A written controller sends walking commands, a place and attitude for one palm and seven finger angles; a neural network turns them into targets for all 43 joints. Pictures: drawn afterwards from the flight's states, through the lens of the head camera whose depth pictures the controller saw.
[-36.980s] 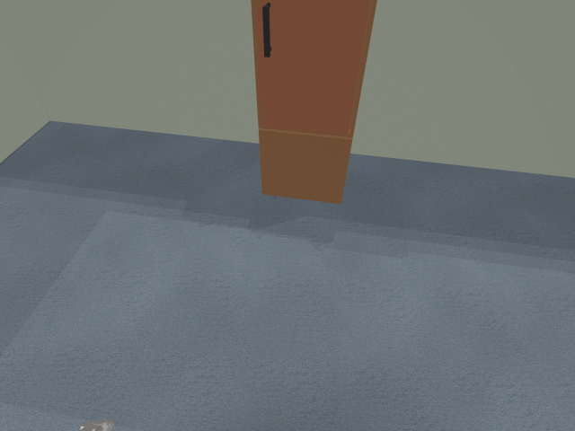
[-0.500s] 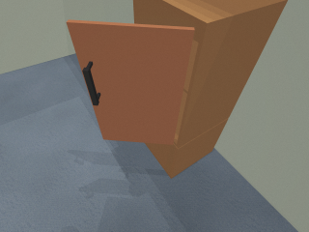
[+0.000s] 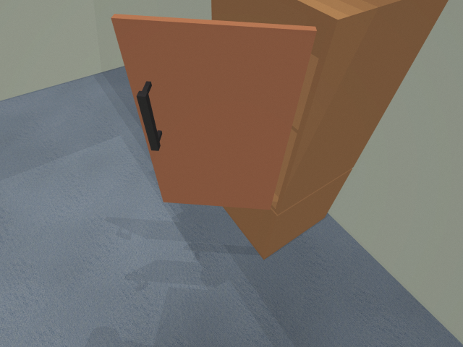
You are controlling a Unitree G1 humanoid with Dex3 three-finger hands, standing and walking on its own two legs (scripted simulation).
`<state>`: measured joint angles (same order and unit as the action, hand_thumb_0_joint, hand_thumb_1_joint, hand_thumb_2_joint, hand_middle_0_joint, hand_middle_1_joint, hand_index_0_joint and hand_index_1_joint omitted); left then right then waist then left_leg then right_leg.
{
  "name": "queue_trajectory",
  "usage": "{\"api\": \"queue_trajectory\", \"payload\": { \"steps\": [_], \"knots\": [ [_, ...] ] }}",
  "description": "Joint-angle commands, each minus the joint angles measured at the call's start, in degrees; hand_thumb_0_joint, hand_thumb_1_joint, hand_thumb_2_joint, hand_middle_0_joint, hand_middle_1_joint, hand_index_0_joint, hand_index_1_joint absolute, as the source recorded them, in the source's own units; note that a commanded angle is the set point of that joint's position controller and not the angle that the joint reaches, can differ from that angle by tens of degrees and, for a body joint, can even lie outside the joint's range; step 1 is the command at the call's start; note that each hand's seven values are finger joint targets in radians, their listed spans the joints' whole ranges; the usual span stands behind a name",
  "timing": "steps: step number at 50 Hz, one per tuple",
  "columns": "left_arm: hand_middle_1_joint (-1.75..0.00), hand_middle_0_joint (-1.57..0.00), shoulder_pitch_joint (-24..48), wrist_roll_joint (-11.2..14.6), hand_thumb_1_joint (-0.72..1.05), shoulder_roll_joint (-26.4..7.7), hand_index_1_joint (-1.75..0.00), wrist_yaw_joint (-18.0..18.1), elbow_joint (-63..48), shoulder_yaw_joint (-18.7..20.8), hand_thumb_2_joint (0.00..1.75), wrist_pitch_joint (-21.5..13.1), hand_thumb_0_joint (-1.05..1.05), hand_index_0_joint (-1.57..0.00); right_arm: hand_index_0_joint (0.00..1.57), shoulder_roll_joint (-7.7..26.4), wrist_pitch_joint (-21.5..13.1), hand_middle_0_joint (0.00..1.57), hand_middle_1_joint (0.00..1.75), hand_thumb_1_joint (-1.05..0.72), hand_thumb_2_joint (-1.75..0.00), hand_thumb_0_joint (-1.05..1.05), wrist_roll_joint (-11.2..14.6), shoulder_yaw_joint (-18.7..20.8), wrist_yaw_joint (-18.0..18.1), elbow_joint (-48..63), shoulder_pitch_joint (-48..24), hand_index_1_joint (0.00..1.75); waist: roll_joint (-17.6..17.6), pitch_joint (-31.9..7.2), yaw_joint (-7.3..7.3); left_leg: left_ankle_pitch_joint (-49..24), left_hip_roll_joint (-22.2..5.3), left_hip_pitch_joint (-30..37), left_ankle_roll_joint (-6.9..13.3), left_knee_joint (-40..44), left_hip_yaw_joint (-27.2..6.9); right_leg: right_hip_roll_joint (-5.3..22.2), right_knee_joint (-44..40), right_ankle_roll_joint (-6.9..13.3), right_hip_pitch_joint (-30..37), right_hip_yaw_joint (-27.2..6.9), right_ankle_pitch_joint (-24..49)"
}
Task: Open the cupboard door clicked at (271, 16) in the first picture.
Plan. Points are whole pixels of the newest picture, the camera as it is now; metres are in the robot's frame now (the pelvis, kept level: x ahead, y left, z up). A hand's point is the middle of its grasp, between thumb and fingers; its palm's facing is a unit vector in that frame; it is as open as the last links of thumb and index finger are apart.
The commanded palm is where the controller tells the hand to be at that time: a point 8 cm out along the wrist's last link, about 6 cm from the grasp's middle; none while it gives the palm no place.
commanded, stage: come to a stop and stand still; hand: left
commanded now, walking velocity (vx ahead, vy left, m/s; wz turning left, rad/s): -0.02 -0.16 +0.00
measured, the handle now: (151, 117) +0.55 +0.24 +0.06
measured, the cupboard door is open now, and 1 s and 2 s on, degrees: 52 52 52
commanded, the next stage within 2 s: look again from close up in 0.84 s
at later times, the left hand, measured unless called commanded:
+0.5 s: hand out of the picture +0.02 +0.17 -0.17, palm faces +0.00 -0.98 -0.20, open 7.3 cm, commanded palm none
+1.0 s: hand out of the picture +0.03 +0.18 -0.17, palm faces +0.01 -0.98 -0.20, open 7.4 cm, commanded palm none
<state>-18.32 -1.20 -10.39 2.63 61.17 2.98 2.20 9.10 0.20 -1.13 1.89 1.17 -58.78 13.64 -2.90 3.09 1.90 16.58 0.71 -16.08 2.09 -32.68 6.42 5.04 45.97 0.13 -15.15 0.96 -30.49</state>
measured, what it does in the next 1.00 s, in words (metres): steps on the spot: right foot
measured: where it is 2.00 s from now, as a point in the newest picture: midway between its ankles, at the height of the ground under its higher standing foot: outside the picture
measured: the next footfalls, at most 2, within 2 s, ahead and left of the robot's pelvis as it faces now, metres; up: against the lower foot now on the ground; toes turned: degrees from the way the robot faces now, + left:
right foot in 0.12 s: +0.01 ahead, -0.10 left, +0.00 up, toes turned -4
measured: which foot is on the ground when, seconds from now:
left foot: down 0.00-1.00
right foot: up 0.00-0.10, down 0.12-1.00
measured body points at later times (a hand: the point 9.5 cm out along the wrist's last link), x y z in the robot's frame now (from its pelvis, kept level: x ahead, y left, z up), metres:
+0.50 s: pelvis +0.02 +0.01 +0.01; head +0.04 +0.00 +0.46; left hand +0.02 +0.22 -0.15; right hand +0.02 -0.21 -0.16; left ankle +0.01 +0.10 -0.73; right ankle -0.03 -0.10 -0.73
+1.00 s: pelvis +0.02 +0.01 +0.01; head +0.03 +0.01 +0.46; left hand +0.03 +0.23 -0.15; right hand +0.03 -0.22 -0.15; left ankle +0.01 +0.10 -0.73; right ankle -0.03 -0.10 -0.73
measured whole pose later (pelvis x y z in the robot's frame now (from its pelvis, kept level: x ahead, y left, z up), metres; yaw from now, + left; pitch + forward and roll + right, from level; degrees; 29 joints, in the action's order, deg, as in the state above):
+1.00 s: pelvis +0.02 +0.01 +0.01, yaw -1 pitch -1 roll +1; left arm -16.6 -0.4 -9.0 2.4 63.0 -1.2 -0.7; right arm 9.1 -1.2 -0.7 -0.8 1.6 -64.8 14.6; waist -0.7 1.5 0.4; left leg 15.8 -0.2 -10.3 1.6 -26.9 6.6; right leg 0.9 27.4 0.7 -7.6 3.2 -19.1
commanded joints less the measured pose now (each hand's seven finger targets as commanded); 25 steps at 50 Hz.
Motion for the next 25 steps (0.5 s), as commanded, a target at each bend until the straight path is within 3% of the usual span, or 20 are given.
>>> {"api": "queue_trajectory", "payload": {
  "steps": [1, 3, 4, 5, 6, 7, 8, 10, 13, 14, 15, 17, 19, 21, 25],
  "knots": [
    [-0.30, -0.20, -2.85, -0.29, 0.90, -1.50, -0.30, -0.68, -2.94, -0.07, 0.90, -2.01, 0.00, -0.20, 0.20, 8.78, -1.36, 0.20, 0.30, -0.90, -0.90, 0.00, -0.34, 1.08, 0.71, 1.60, 1.51, 0.30, 6.90, -1.77, -0.05, -13.99, -15.23, 2.10, 9.55, 16.09, -16.57, -0.26, -0.25, 1.03, -3.06, 0.72, 0.51],
    [-0.30, -0.20, -5.71, -0.15, 0.90, -1.61, -0.30, -0.73, -1.30, -0.35, 0.90, -2.51, 0.00, -0.20, 0.20, 8.78, -1.68, 0.20, 0.30, -0.90, -0.90, 0.00, -0.04, 1.01, 0.74, 1.05, -0.25, 0.30, 5.61, -3.27, 1.12, -9.96, -13.63, 1.17, 7.40, 14.35, -13.99, -0.83, -12.75, 0.52, 3.63, 1.22, 9.56],
    [-0.30, -0.20, -6.82, -0.23, 0.90, -1.47, -0.30, -0.60, -0.36, -0.65, 0.90, -2.94, 0.00, -0.20, 0.20, 7.02, -1.77, 0.20, 0.30, -0.90, -0.90, 0.00, 0.27, 0.54, 0.71, 0.30, 0.03, 0.30, 3.11, -3.36, 1.31, -8.02, -11.36, 0.15, 4.98, 12.03, -11.94, -0.55, -20.68, 0.36, 7.02, 0.31, 15.63],
    [-0.30, -0.20, -5.79, -0.28, 0.90, -2.31, -0.30, -0.41, -0.06, -1.13, 0.90, -3.40, 0.00, -0.20, 0.20, 4.51, -1.76, 0.20, 0.30, -0.90, -0.90, 0.00, 0.68, -0.09, 0.56, -0.46, 1.00, 0.30, -0.23, -1.99, 0.09, -5.52, -8.28, -0.77, 1.99, 10.56, -9.32, 1.84, -24.87, 1.12, 7.00, -3.77, 17.62],
    [-0.30, -0.20, -4.51, -0.04, 0.90, -3.27, -0.30, -0.43, -0.22, -1.45, 0.90, -3.64, 0.00, -0.20, 0.20, 2.72, -1.66, 0.20, 0.30, -0.90, -0.90, 0.00, 0.79, -0.56, 0.39, -1.14, 1.95, 0.30, -1.57, -0.64, -0.91, -4.87, -6.19, 0.74, 0.23, 10.10, -7.27, 4.56, -26.66, 2.26, 4.89, -5.88, 19.04],
    [-0.30, -0.20, -3.63, 0.14, 0.90, -3.81, -0.30, -0.63, 0.18, -1.54, 0.90, -3.97, 0.00, -0.20, 0.20, 2.33, -1.43, 0.20, 0.30, -0.90, -0.90, 0.00, 0.47, -0.89, 0.37, -2.05, 1.68, 0.30, -5.81, 0.19, -1.51, -6.81, -5.09, 3.03, -0.81, 8.74, -5.53, 4.80, -26.86, 2.95, 2.62, -6.48, 21.86],
    [-0.30, -0.20, -2.87, 0.32, 0.90, -3.51, -0.30, -0.68, 0.53, -1.68, 0.90, -4.09, 0.00, -0.20, 0.20, 2.37, -1.23, 0.20, 0.30, -0.90, -0.90, 0.00, 0.29, -0.89, 0.39, -2.97, 2.25, 0.30, -7.99, 0.50, -1.94, -7.48, -5.18, 5.28, -1.14, 8.42, -5.10, 4.74, -27.43, 3.23, 1.13, -5.71, 22.39],
    [-0.30, -0.20, -1.67, 0.46, 0.90, -2.65, -0.30, -0.68, 0.58, -1.96, 0.90, -3.90, 0.00, -0.20, 0.20, 2.71, -1.42, 0.20, 0.30, -0.90, -0.90, 0.00, 0.22, -1.18, 0.48, -5.00, 3.87, 0.30, -2.71, 0.96, -2.42, -10.54, -6.40, 7.34, -0.91, 10.97, -6.25, 2.79, -26.71, 2.59, 0.60, -3.55, 21.20],
    [-0.30, -0.20, -2.81, 0.55, 0.90, -2.59, -0.30, -0.55, 1.43, -1.93, 0.90, -3.76, 0.00, -0.20, 0.20, 2.76, -2.09, 0.20, 0.30, -0.90, -0.90, 0.00, 0.38, -1.74, 0.73, -6.47, 4.36, 0.30, 2.43, 0.04, -1.48, -14.36, -7.27, 6.66, -0.44, 12.37, -7.18, 1.72, -26.07, 1.88, 4.72, -2.07, 24.21],
    [-0.30, -0.20, -6.31, -0.41, 0.90, -3.45, -0.30, 1.78, 3.16, -2.54, 0.90, -4.75, 0.00, -0.20, 0.20, 6.74, -2.13, 0.20, 0.30, -0.90, -0.90, 0.00, 0.70, -1.31, 0.12, -2.17, -0.25, 0.30, 3.38, 3.00, -0.06, -16.56, -8.12, 3.26, -1.57, 1.35, -5.66, 3.30, -26.64, 0.91, 1.10, -5.76, 37.10],
    [-0.30, -0.20, -2.70, 0.22, 0.90, -5.41, -0.30, 1.30, 0.08, -2.59, 0.90, -5.15, 0.00, -0.20, 0.20, 3.64, -1.47, 0.20, 0.30, -0.90, -0.90, 0.00, 0.32, -1.54, -0.27, -0.83, 2.56, 0.30, 4.87, 0.80, -3.30, -2.00, -6.04, 2.64, -1.58, 2.60, -6.08, 5.42, -27.61, 3.17, 0.67, -7.39, 25.03],
    [-0.30, -0.20, -0.65, 0.33, 0.90, -5.64, -0.30, 0.55, -1.09, -2.51, 0.90, -5.82, 0.00, -0.20, 0.20, 3.35, -1.61, 0.20, 0.30, -0.90, -0.90, 0.00, -0.17, -1.64, -0.52, -0.85, 5.23, 0.30, 7.76, -2.59, -3.79, -5.44, -5.66, 3.52, -1.32, 3.58, -5.83, 3.78, -24.06, 4.80, 2.67, -5.56, 25.15],
    [-0.30, -0.20, -1.86, 0.49, 0.90, -4.31, -0.30, 0.31, -0.55, -2.65, 0.90, -5.69, 0.00, -0.20, 0.20, 4.10, -2.37, 0.20, 0.30, -0.90, -0.90, 0.00, 0.00, -1.75, -0.04, -0.84, 6.08, 0.30, 8.38, -5.04, -3.12, -15.08, -6.84, 4.84, -0.16, 4.22, -7.04, 1.68, -19.90, 4.32, 4.93, -3.51, 30.55],
    [-0.30, -0.20, -2.92, 0.42, 0.90, -3.38, -0.30, 0.33, -0.04, -2.90, 0.90, -5.40, 0.00, -0.20, 0.20, 4.29, -2.58, 0.20, 0.30, -0.90, -0.90, 0.00, 0.12, -1.90, 0.46, -1.10, 6.30, 0.30, 4.34, -4.06, -2.55, -20.19, -7.53, 4.67, 0.39, 3.69, -7.00, 1.16, -19.11, 3.76, 5.65, -2.33, 33.70],
    [-0.30, -0.20, -2.64, 0.64, 0.90, -3.12, -0.30, 0.25, -0.16, -2.98, 0.90, -4.53, 0.00, -0.20, 0.20, 4.77, -2.38, 0.20, 0.30, -0.90, -0.90, 0.00, 0.29, -2.04, 0.74, -1.47, 6.30, 0.30, 2.11, -1.84, -2.44, -17.30, -7.32, 4.38, 0.43, 5.80, -7.03, 0.75, -19.31, 2.99, 4.63, -2.32, 29.80]
  ]
}}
